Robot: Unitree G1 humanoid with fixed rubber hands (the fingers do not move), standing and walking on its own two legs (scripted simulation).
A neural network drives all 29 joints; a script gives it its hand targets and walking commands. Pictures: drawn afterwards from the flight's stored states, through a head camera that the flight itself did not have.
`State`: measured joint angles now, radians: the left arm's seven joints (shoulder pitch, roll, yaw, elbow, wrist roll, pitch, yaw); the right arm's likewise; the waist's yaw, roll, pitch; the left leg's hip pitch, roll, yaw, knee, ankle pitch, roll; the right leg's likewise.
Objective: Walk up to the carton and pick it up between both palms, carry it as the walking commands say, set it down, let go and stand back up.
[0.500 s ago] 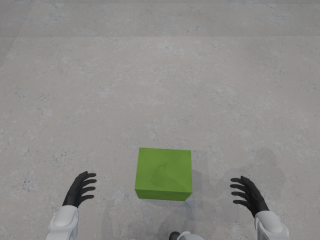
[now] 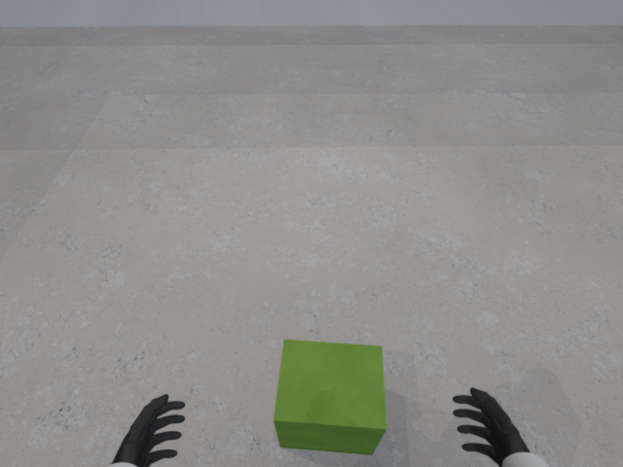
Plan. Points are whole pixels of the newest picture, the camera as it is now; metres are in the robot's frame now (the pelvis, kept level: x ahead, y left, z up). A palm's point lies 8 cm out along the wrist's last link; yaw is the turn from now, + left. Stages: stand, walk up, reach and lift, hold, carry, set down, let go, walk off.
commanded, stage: let go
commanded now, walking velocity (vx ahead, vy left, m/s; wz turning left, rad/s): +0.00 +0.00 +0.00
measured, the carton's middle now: (329, 398) +0.41 -0.05 -0.64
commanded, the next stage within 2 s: stand in 0.06 s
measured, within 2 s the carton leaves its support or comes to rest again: neither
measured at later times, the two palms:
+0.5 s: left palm out of the picture +0.13 +0.26 -0.12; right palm out of the picture +0.11 -0.27 -0.11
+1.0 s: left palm out of the picture +0.05 +0.23 -0.14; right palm out of the picture +0.01 -0.25 -0.15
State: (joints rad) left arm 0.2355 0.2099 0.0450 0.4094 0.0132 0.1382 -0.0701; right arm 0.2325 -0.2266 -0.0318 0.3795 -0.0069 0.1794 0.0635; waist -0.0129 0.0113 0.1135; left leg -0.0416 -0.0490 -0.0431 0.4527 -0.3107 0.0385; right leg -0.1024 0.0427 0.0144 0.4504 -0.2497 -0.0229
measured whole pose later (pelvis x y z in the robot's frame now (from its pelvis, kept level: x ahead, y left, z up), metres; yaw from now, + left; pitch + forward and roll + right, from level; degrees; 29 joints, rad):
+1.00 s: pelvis +0.05 -0.01 -0.01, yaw -4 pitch +1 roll +0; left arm 0.36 0.20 -0.03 1.04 0.01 0.00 0.04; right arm 0.40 -0.23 0.03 1.00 -0.02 0.00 -0.05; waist -0.01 0.02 -0.04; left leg -0.09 -0.01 0.05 0.48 -0.40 0.02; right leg -0.21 0.07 0.07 0.54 -0.34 -0.04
